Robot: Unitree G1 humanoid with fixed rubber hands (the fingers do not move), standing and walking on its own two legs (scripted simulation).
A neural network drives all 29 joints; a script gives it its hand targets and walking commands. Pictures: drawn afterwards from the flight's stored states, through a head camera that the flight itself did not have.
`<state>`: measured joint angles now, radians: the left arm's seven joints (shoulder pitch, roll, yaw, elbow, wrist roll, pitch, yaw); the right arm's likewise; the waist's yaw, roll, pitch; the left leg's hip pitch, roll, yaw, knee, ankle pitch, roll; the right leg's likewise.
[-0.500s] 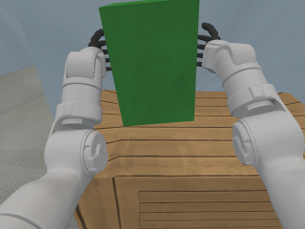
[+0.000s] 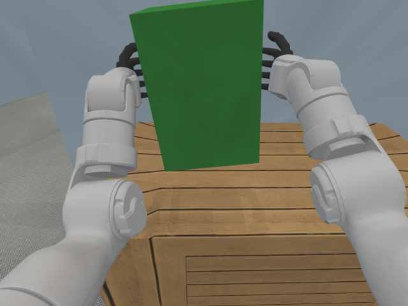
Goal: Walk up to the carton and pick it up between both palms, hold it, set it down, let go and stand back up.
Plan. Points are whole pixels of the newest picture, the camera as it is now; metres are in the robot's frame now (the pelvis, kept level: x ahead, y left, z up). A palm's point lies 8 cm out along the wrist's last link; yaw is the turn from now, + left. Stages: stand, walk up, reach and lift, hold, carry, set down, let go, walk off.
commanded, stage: hold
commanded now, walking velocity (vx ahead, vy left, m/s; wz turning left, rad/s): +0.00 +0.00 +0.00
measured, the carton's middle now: (204, 84) +0.39 +0.00 +0.32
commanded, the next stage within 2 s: set down in 1.78 s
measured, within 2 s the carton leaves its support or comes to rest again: neither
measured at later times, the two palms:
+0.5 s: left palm (127, 87) +0.37 +0.13 +0.32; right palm (279, 75) +0.37 -0.13 +0.34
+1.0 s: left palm (126, 87) +0.38 +0.14 +0.32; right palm (276, 77) +0.37 -0.13 +0.34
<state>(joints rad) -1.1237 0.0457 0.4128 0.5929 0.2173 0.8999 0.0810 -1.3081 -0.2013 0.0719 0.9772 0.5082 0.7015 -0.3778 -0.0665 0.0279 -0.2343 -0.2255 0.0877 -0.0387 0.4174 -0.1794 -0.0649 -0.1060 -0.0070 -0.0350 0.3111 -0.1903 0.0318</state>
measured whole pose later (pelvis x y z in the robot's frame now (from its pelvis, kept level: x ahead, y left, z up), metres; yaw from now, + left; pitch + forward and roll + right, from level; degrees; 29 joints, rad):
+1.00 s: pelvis +0.00 +0.00 +0.00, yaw +0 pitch -1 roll -2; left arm -1.11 0.06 0.38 0.61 0.20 0.88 0.08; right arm -1.28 -0.20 0.08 0.98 0.51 0.70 -0.38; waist -0.08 0.01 -0.23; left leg -0.23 0.09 -0.05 0.43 -0.18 -0.07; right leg -0.10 0.00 -0.04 0.30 -0.18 0.03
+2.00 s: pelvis -0.01 +0.00 +0.00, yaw +0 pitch -3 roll -2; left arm -1.16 0.08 0.41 0.65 0.27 0.77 0.03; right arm -1.32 -0.16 0.01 0.97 0.41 0.63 -0.37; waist -0.11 0.00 -0.16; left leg -0.18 0.08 -0.03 0.40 -0.17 -0.05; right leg -0.07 -0.02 -0.02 0.31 -0.18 0.04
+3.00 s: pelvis +0.00 +0.02 +0.00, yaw +0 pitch -7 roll -1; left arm -1.01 0.06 0.37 0.67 0.32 0.54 0.01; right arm -1.00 -0.04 -0.02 0.84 0.28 0.34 -0.35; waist -0.17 -0.05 0.01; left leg -0.07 0.05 -0.02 0.37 -0.17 -0.03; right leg 0.06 -0.05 -0.02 0.22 -0.16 0.06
